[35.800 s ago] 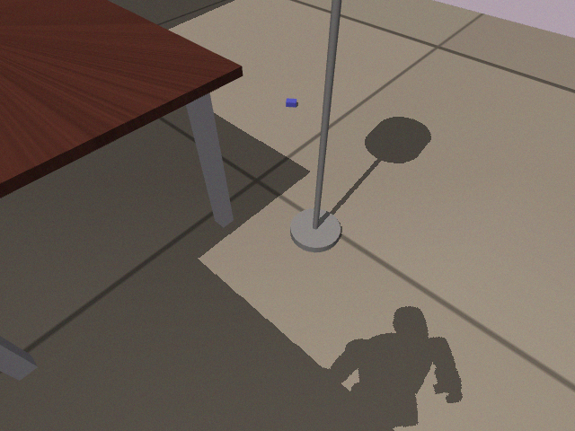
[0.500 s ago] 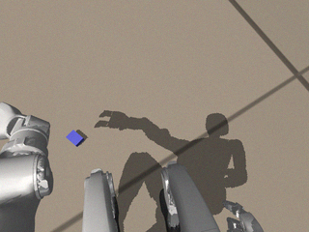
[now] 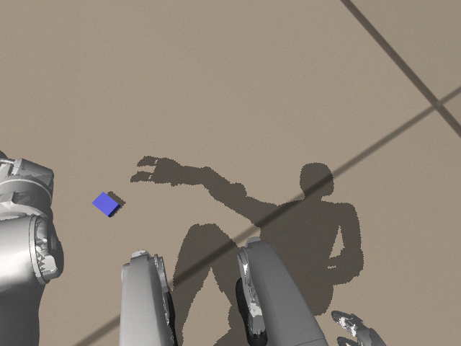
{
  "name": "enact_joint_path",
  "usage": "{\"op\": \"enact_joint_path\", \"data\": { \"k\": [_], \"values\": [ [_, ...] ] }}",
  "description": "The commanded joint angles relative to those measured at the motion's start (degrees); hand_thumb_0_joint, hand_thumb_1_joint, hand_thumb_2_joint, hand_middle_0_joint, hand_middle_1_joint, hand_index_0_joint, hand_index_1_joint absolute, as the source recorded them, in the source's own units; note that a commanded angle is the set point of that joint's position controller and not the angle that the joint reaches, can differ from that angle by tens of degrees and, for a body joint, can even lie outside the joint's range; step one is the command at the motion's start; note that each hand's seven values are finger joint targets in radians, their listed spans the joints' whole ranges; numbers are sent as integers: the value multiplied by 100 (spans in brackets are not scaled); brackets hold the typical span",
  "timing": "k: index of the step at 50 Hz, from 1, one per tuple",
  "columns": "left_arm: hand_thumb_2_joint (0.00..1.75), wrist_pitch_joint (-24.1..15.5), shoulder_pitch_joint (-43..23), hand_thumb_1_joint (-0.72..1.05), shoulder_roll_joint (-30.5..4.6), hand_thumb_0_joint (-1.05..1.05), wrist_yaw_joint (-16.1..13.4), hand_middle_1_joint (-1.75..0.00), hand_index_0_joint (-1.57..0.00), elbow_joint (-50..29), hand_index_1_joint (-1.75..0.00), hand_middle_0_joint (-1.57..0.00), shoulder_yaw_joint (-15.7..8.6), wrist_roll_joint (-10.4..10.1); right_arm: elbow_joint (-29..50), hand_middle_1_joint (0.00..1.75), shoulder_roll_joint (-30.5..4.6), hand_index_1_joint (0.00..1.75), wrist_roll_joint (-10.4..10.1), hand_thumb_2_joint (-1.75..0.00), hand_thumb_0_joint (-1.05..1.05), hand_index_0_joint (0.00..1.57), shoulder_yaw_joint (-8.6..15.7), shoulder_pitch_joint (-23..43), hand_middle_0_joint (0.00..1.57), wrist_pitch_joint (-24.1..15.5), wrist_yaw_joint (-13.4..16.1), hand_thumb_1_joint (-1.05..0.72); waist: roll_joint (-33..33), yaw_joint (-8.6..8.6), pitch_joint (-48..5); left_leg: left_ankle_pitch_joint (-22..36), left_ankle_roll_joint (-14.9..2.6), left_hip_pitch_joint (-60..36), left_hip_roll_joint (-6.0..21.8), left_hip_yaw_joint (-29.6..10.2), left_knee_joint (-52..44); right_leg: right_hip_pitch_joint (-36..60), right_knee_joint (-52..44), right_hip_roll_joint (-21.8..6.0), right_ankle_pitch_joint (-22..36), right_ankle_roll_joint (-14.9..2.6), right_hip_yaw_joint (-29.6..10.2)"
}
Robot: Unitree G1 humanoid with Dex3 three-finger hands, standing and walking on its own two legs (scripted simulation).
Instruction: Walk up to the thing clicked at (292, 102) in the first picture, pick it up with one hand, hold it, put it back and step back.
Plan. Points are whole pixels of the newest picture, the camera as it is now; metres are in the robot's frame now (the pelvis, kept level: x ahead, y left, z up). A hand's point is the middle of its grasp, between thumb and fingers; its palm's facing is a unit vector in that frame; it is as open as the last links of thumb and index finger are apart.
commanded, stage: go down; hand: left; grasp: from above
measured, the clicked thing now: (106, 204) +0.47 +0.29 -0.52
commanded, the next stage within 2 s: approach in 1.78 s
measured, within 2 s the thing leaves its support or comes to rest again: neither
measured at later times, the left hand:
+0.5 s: hand (1, 173) +0.44 +0.35 -0.09, palm faces -0.09 -0.39 -0.92, open 13.8 cm
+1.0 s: hand out of the picture +0.45 +0.36 -0.08, palm faces -0.09 -0.39 -0.91, open 13.9 cm
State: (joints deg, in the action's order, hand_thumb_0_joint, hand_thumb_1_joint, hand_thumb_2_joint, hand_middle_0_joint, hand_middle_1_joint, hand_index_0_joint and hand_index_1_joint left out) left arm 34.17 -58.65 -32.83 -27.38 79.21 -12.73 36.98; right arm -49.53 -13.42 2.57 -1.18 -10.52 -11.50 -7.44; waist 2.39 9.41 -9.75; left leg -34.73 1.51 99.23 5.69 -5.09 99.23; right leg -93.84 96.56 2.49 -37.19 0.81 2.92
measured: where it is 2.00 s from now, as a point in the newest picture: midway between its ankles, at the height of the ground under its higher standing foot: (210, 330)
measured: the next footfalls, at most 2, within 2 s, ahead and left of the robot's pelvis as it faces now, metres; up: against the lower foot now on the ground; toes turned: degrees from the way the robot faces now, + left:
none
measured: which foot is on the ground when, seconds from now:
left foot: down 0.00-1.00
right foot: down 0.00-1.00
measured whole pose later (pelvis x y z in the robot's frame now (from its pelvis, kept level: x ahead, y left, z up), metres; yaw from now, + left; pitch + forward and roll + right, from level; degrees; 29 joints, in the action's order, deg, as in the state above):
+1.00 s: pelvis +0.00 +0.00 +0.00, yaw -1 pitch +35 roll -7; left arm 36.6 -64.4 -38.4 -23.3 80.5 -13.2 40.0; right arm -48.7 -13.2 1.8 -2.0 -11.4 -12.3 -7.8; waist 1.9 10.3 -8.5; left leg -35.0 1.4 99.6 6.1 -5.9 99.2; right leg -93.8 95.6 3.1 -36.9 0.9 3.5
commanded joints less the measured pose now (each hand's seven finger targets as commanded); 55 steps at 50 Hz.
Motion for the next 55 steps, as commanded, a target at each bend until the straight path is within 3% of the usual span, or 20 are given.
{"op": "enact_joint_path", "data": {
  "k": [1, 9, 12, 13, 17, 19, 22, 33, 41, 47, 55],
  "values": [
    [90, 22, -2123, -46, -1538, 0, -190, -92, -17, -772, -94, -19, 103, 234, 138, 30, -1134, 30, -64, -90, 0, 20, 318, -937, 20, -126, 76, -90, 1130, 31, -3414, 1226, -132, -2989, -106, 179, -1139, 1361, -1224, 150, 1446, -236, 228],
    [92, 18, -2263, -49, -1714, 0, -127, -94, -16, -632, -96, -18, 60, 297, 113, 30, -1145, 30, -74, -90, 0, 20, 318, -968, 20, -145, 65, -91, 1075, 8, -3450, 1174, -155, -2790, -111, 227, -1063, 1463, -1211, 169, 1433, -221, 209],
    [92, 56, -2316, -50, -1769, 0, -75, -95, -15, -790, -97, -17, 69, 308, 141, 30, -1130, 30, -83, -90, 0, 20, 314, -1031, 20, -167, 38, -91, 1097, 74, -3539, 1366, -170, -2915, -111, 227, -979, 1478, -1170, 155, 1599, -214, 211],
    [92, 65, -2234, -49, -1783, 0, -75, -95, -15, -634, -97, -17, 53, 327, 101, 30, -1159, 30, -84, -90, 0, 20, 322, -1021, 20, -157, 50, -91, 1157, -10, -3483, 1337, -169, -2857, -100, 255, -971, 1420, -1198, 175, 1552, -218, 207],
    [92, 62, -2336, -50, -1890, 0, 9, -98, -14, -826, -99, -15, 57, 364, 146, 30, -1114, 30, -90, -90, 0, 20, 326, -1041, 20, -164, 31, -91, 1137, 42, -3520, 1298, -186, -2827, -114, 261, -972, 1506, -1226, 169, 1543, -207, 198],
    [92, 76, -2311, -50, -1939, 0, 20, -96, -14, -741, -98, -16, 34, 381, 158, 30, -1109, 30, -94, -90, 0, 20, 309, -1039, 20, -163, 29, -91, 1128, -35, -3670, 1402, -203, -2759, -118, 322, -881, 1645, -1204, 197, 1653, -208, 172],
    [95, 102, -2360, -54, -1962, 0, 41, -99, -11, -729, -101, -13, 20, 362, 139, 30, -1124, 30, -95, -90, 0, 20, 302, -1095, 20, -162, 18, -91, 1046, 54, -3619, 1572, -215, -2739, -108, 292, -845, 1700, -1137, 176, 1861, -197, 191],
    [93, 151, -2515, -52, -2116, 0, 103, -99, -12, -639, -100, -13, 14, 460, 138, 30, -1138, 30, -109, -90, 0, 20, 273, -1104, 20, -163, 45, -91, 1217, 37, -3453, 1309, -199, -2735, -93, 253, -948, 1520, -1201, 203, 1538, -214, 201],
    [92, 235, -2625, -51, -2017, 0, 226, -99, -13, -717, -100, -15, 139, 511, 161, 30, -1133, 30, -136, -90, 0, 20, 287, -1150, 20, -186, 22, -91, 1203, 110, -3503, 1437, -186, -2996, -65, 182, -1023, 1511, -1225, 214, 1627, -225, 255],
    [92, 262, -2613, -50, -2068, 0, 201, -98, -14, -690, -99, -15, 108, 555, 164, 30, -1173, 30, -137, -90, 0, 20, 274, -1158, 20, -189, 35, -91, 1417, 22, -3516, 1474, -145, -3139, -60, 145, -1134, 1439, -1231, 219, 1589, -253, 271],
    [91, 249, -2548, -48, -1926, 0, 211, -99, -16, -545, -99, -16, 170, 519, 149, 30, -1170, 30, -136, -90, 0, 20, 259, -1170, 20, -201, 48, -91, 1316, 121, -3274, 1410, -147, -3098, -49, 110, -1175, 1342, -1261, 218, 1547, -245, 282]
  ]
}}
